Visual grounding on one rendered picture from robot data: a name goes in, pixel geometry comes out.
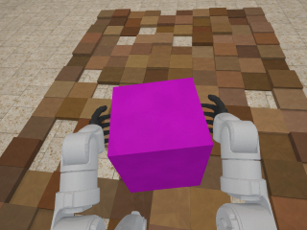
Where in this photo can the left robot hand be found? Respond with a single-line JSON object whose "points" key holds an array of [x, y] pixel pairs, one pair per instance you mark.
{"points": [[96, 119]]}

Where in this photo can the right robot upper arm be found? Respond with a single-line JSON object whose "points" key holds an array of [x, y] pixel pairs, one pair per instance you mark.
{"points": [[244, 216]]}

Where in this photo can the left robot upper arm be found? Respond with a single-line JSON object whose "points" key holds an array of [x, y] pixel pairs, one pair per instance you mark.
{"points": [[86, 222]]}

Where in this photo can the carton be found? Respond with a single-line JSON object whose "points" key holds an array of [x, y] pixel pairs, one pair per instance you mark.
{"points": [[158, 136]]}

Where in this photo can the right robot hand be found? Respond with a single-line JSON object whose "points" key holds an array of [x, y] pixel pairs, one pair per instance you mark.
{"points": [[218, 108]]}

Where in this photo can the right robot forearm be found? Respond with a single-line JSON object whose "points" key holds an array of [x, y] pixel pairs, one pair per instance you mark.
{"points": [[240, 151]]}

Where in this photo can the robot left shin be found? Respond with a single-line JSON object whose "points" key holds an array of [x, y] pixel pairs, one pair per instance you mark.
{"points": [[135, 213]]}

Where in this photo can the robot left thigh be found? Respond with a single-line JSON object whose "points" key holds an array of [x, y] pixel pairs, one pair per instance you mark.
{"points": [[132, 222]]}

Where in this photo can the left robot forearm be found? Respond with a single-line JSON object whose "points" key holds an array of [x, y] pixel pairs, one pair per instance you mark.
{"points": [[79, 162]]}

